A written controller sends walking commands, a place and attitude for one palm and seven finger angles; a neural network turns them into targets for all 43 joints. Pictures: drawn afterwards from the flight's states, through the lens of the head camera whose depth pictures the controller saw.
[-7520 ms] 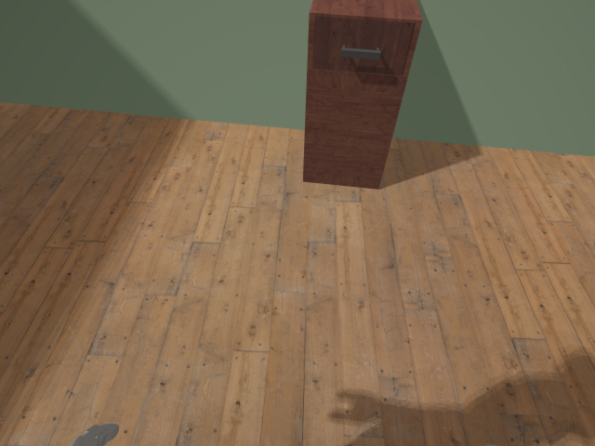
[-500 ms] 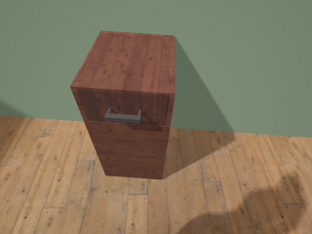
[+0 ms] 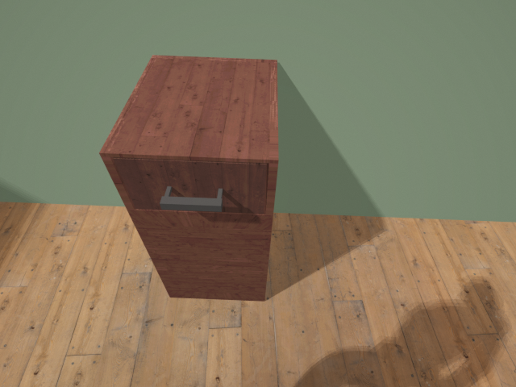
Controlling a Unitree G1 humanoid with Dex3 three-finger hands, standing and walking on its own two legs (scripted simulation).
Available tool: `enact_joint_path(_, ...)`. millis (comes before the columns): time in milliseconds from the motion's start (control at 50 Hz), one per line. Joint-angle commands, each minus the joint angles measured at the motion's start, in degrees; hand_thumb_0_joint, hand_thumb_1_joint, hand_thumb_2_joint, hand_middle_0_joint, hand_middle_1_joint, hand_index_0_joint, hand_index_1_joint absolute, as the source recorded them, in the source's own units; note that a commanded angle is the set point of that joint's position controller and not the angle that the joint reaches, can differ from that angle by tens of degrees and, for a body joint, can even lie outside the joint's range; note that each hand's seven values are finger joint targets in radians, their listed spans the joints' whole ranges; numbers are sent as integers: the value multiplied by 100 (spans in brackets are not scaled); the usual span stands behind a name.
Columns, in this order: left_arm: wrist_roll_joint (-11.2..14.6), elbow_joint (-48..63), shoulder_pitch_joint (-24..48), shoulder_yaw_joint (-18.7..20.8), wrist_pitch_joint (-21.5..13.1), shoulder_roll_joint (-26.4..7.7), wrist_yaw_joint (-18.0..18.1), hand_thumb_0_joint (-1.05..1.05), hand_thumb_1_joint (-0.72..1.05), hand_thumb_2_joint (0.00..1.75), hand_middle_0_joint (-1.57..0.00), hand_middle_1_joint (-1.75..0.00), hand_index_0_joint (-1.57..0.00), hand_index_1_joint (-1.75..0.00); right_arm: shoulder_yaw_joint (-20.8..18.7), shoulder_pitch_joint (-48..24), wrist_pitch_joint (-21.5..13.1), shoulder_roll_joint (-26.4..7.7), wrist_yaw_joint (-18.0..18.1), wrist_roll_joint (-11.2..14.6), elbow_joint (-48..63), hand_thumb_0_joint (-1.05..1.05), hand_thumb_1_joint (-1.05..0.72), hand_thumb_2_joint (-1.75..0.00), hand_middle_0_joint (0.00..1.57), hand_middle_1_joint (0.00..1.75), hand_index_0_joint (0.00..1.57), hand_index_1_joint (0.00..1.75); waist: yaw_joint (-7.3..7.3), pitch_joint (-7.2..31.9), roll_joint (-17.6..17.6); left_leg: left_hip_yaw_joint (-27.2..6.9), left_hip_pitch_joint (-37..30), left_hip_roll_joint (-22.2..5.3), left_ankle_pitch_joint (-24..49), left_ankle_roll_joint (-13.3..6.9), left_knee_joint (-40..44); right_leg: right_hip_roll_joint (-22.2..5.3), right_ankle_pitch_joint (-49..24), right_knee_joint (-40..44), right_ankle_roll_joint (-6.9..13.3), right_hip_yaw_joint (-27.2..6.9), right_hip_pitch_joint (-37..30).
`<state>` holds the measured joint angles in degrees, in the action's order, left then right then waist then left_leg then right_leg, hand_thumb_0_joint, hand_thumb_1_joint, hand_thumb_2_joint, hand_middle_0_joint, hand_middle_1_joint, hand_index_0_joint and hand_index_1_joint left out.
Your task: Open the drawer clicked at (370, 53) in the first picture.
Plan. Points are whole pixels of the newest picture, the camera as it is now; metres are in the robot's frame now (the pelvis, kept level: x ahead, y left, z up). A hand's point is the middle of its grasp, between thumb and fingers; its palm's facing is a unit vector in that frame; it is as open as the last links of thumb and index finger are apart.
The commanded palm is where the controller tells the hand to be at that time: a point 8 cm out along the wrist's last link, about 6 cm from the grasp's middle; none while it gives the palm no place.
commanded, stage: come to a stop and stand still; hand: left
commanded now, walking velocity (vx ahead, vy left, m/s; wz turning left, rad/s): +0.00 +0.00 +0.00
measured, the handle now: (193, 197) +0.52 +0.19 -0.09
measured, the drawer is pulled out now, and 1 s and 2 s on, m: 0.00 0.00 0.00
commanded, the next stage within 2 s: look again from close up in 0.16 s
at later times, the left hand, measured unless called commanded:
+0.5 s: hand out of the picture -0.01 +0.17 -0.18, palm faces +0.03 -0.98 -0.19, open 7.4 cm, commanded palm none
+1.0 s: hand out of the picture -0.07 +0.16 -0.18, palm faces +0.03 -0.98 -0.17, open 7.4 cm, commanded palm none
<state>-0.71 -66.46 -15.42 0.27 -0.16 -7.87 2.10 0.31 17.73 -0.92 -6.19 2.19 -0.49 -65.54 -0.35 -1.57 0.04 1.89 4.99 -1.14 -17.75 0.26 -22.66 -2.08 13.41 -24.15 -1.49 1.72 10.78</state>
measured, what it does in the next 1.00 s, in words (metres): stands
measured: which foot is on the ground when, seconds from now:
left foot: down 0.00-1.00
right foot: down 0.00-1.00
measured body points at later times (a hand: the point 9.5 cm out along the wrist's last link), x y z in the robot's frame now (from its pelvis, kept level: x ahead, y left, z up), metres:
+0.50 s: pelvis -0.02 +0.00 -0.01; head -0.02 +0.00 +0.44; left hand -0.01 +0.22 -0.17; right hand +0.01 -0.23 -0.16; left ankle -0.06 +0.12 -0.74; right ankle -0.01 -0.14 -0.74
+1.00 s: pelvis -0.03 -0.01 -0.01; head -0.04 -0.01 +0.44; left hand -0.07 +0.21 -0.17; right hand -0.08 -0.22 -0.17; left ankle -0.06 +0.12 -0.74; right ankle -0.01 -0.13 -0.74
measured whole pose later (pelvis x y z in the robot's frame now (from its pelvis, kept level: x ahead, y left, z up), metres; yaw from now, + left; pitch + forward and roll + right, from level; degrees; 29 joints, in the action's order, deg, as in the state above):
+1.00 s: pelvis -0.03 -0.01 -0.01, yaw +0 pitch -1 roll +0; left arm -1.7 -62.9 -21.4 0.4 0.3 -7.9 0.8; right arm 0.7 22.5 0.5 -7.6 0.6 -1.5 -62.8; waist 0.1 -0.2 0.0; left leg 2.4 9.5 -1.1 -19.0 -0.2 -29.5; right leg -2.3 16.2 -31.7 0.2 1.3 15.6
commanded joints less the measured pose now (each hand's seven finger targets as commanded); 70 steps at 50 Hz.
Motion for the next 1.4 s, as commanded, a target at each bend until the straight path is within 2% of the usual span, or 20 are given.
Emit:
enact_joint_path(0,29,121,-472,71,-71,-448,19,0,90,90,-20,-30,-20,-30,-109,491,-78,-584,68,6,68,0,-90,-90,20,30,20,30,-3,-58,-25,-291,311,-497,1857,-116,279,-406,-1632,183,243,-257,-289)
enact_joint_path(220,31,129,-434,77,-79,-496,16,0,90,90,-20,-30,-20,-30,-101,435,-64,-626,76,2,73,0,-90,-90,20,30,20,30,12,-138,-61,-280,301,-507,1781,-88,314,-389,-1627,232,267,-284,-307)
enact_joint_path(240,-33,2,-819,95,-233,-759,260,0,90,90,-20,-30,-20,-30,-156,-238,-119,-902,-22,62,519,0,-90,-90,20,30,20,30,-184,-333,156,-1,911,-511,1912,78,-916,-732,-3827,-26,232,-552,-230)
enact_joint_path(260,-30,102,-723,89,-322,-978,176,0,90,90,-20,-30,-20,-30,-92,-140,-51,-757,-78,65,736,0,-90,-90,20,30,20,30,84,-118,296,44,1006,-341,1321,31,-748,-856,-4784,-223,353,-405,-579)
enact_joint_path(280,-13,263,-704,84,-320,-803,155,0,90,90,-20,-30,-20,-30,-95,371,-80,-570,-68,5,728,0,-90,-90,20,30,20,30,186,735,272,-59,750,-249,865,-66,-566,-862,-4715,-611,412,-477,-917)
enact_joint_path(300,9,322,-557,42,-301,-733,121,0,90,90,-20,-30,-20,-30,-99,487,-99,-623,-46,3,683,0,-90,-90,20,30,20,30,199,1119,145,-112,567,-293,1378,-115,-525,-759,-4469,-764,383,-332,-1093)
enact_joint_path(340,31,394,-454,35,-234,-671,81,0,90,90,-20,-30,-20,-30,-103,463,-75,-738,-8,2,664,0,-90,-90,20,30,20,30,148,840,-61,-207,496,-422,2004,-113,-522,-594,-3153,-643,384,-217,-723)
enact_joint_path(380,9,433,-371,1,-128,-604,56,0,90,90,-20,-30,-20,-30,-64,336,-40,-780,-7,-22,702,0,-90,-90,20,30,20,30,90,86,-270,-275,772,-499,2049,-138,-387,-426,-1806,-445,358,-162,-265)
enact_joint_path(460,1,492,-350,-2,-59,-641,16,0,90,90,-20,-30,-20,-30,-45,309,-27,-876,-30,-22,757,0,-90,-90,20,30,20,30,78,-312,-217,-400,1033,-493,1273,-183,-91,-338,-783,-247,326,-215,-68)
enact_joint_path(600,-1,650,-370,8,-17,-667,-28,0,90,90,-20,-30,-20,-30,-36,310,-6,-928,-75,-43,762,0,-90,-90,20,30,20,30,43,-584,-129,-544,1396,-416,-150,-228,379,-286,58,-17,303,-297,75)
enact_joint_path(800,3,607,-555,21,-58,-576,-31,0,90,90,-20,-30,-20,-30,-13,534,-29,-822,-70,-27,571,0,-90,-90,20,30,20,30,34,-459,-27,-481,1319,-376,-92,-228,358,-320,-46,52,308,-348,35)
enact_joint_path(880,-59,591,-690,69,-18,-481,-83,0,90,90,-20,-30,-20,-30,-87,637,32,-924,-80,-89,494,0,-90,-90,20,30,20,30,42,-651,-169,-697,1511,-545,-1727,-361,652,-117,1246,-217,341,-141,417)
enact_joint_path(960,-86,596,-949,121,-52,-379,-141,0,90,90,-20,-30,-20,-30,-146,634,26,-897,-85,-106,534,0,-90,-90,20,30,20,30,-12,-821,-262,-775,1716,-619,-1997,-494,619,-13,1329,-420,432,-166,516)
enact_joint_path(1060,-59,500,-1241,185,-173,-453,-150,0,90,90,-20,-30,-20,-30,-112,761,-88,-587,-74,-81,533,0,-90,-90,20,30,20,30,-8,-674,340,-249,1707,-222,-976,-405,-440,-354,1213,8,677,-884,310)
enact_joint_path(1120,-29,354,-1510,269,-222,-618,-97,0,90,90,-20,-30,-20,-30,-60,729,-139,-368,-63,-70,542,0,-90,-90,20,30,20,30,-11,-368,999,311,1775,93,-556,-277,-1514,-995,221,455,998,-1559,-24)
enact_joint_path(1160,-28,409,-1152,229,-201,-482,-55,0,90,90,-20,-30,-20,-30,5,901,-163,-256,-28,-35,386,0,-90,-90,20,30,20,30,188,-251,414,187,919,-41,104,-212,-721,-830,-1104,44,919,-1054,322)
enact_joint_path(1200,-19,400,-1041,149,-211,-235,-45,0,90,90,-20,-30,-20,-30,-14,1166,-233,-501,29,-36,113,0,-90,-90,20,30,20,30,152,-68,-545,-207,289,-587,2928,-274,-519,-218,-1978,-838,501,-193,302)
enact_joint_path(1220,-9,354,-1133,155,-236,-222,-21,0,90,90,-20,-30,-20,-30,-47,1082,-228,-595,75,-22,111,0,-90,-90,20,30,20,30,67,109,-576,-95,190,-660,3926,-246,-760,-233,-2384,-836,421,-129,78)
enact_joint_path(1280,27,304,-1134,169,-234,-403,47,0,90,90,-20,-30,-20,-30,-76,776,-143,-564,122,43,272,0,-90,-90,20,30,20,30,59,227,5,32,385,-458,3665,-67,-835,-469,-4274,-790,351,-303,-412)
enact_joint_path(1380,5,566,-776,188,-64,-441,89,0,90,90,-20,-30,-20,-30,-179,568,-10,-611,117,39,376,0,-90,-90,20,30,20,30,51,13,-36,-34,340,-547,3446,-121,-494,-418,-3208,-830,315,-314,-92)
